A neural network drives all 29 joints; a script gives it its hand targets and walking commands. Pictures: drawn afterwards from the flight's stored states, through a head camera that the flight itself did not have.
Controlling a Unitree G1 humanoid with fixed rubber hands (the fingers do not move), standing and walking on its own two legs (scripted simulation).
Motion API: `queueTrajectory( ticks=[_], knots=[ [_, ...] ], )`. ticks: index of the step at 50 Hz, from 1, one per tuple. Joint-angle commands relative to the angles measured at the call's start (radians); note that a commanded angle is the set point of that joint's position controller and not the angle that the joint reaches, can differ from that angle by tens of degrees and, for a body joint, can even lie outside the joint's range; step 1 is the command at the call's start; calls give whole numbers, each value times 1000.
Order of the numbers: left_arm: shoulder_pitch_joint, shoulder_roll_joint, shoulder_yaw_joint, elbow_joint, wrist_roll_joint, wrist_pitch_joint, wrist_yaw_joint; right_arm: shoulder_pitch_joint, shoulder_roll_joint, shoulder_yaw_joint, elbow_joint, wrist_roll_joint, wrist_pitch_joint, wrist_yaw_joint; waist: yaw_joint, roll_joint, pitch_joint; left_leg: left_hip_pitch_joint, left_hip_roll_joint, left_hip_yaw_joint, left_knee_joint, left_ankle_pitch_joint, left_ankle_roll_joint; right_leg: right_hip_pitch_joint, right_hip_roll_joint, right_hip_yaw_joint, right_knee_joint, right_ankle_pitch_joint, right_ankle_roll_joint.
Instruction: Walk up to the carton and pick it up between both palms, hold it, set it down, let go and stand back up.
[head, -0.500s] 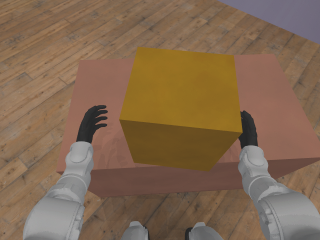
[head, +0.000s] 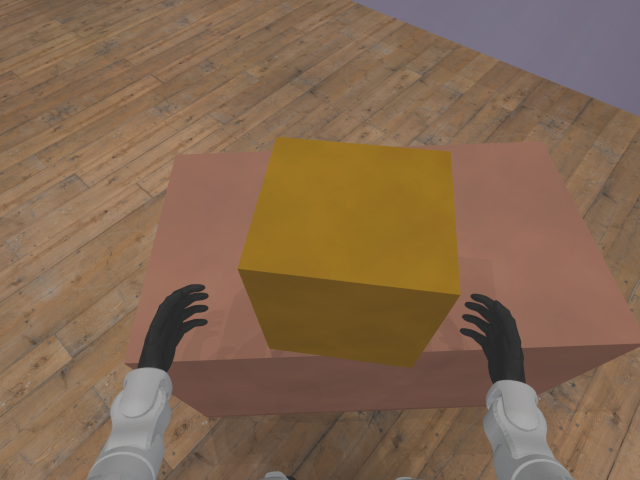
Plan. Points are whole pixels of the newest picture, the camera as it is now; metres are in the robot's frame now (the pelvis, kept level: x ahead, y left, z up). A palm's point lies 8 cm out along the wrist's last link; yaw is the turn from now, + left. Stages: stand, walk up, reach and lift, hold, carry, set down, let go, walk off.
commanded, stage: set down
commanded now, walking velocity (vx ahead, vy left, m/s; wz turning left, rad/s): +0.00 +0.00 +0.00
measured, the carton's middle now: (349, 261) +0.42 -0.04 -0.06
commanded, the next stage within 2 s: none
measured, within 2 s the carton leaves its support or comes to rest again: neither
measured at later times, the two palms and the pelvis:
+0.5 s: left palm (135, 429) +0.20 +0.24 -0.03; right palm (501, 416) +0.18 -0.20 -0.05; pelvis +0.01 +0.00 +0.01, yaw +0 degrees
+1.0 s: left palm (139, 433) +0.20 +0.24 -0.04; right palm (503, 419) +0.18 -0.20 -0.06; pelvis +0.03 +0.00 +0.02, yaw -2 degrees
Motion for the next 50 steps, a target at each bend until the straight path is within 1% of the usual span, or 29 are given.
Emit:
queueTrajectory(
  ticks=[1, 10, 15, 20, 23, 27, 31, 35, 38, 44, 50],
  knots=[
    [-82, 153, 37, -177, -22, -44, -6, -79, -49, -14, -183, -21, -40, -11, 11, -10, -294, 340, -78, -31, -14, 239, -40, 66, 31, 60, -96, 172, -14],
    [82, 170, 9, -316, -49, -39, -1, 79, -10, -42, -269, -41, -31, -26, 15, 24, -222, 393, -69, -38, -47, 168, -50, 101, 22, 62, -115, 101, -28],
    [194, 161, -4, -367, -51, -35, 3, 167, 7, -46, -295, -47, -27, -26, 20, 38, -158, 448, -64, -47, -71, 168, -62, 130, 25, 59, -128, 85, -36],
    [299, 147, -22, -408, -45, -28, 10, 246, 14, -45, -330, -51, -20, -13, 30, 47, -70, 490, -58, -54, -106, 177, -70, 182, 30, 61, -141, 75, -44],
    [324, 141, -28, -409, -36, -8, 16, 264, 17, -44, -336, -64, -4, -3, 35, 43, 8, 495, -51, -52, -132, 146, -69, 218, 30, 67, -151, 45, -49],
    [304, 149, -23, -404, -26, 15, 29, 246, 17, -52, -342, -95, 18, 5, 33, 23, 58, 471, -47, -33, -153, 112, -63, 262, 27, 74, -163, 12, -49],
    [301, 163, -1, -394, -16, 26, 33, 250, 23, -49, -334, -114, 26, 5, 36, 12, 37, 481, -57, -4, -141, 188, -53, 291, 23, 83, -177, 58, -43],
    [327, 160, 18, -379, 3, 46, 22, 269, 29, -35, -309, -118, 32, 0, 41, 17, 9, 527, -64, 11, -135, 283, -48, 314, 20, 88, -193, 125, -39],
    [352, 150, 27, -367, 21, 67, 13, 280, 28, -28, -290, -121, 36, -1, 43, 22, 8, 560, -64, 15, -144, 323, -50, 329, 22, 86, -207, 154, -39],
    [369, 134, 41, -353, 48, 112, 6, 279, 11, -32, -269, -141, 53, 0, 44, 16, 45, 595, -60, 25, -175, 344, -56, 346, 29, 79, -235, 152, -42],
    [354, 135, 48, -357, 58, 144, 14, 272, -4, -41, -269, -164, 80, 5, 45, 7, 63, 604, -56, 39, -198, 340, -56, 351, 30, 76, -253, 142, -44]
  ],
)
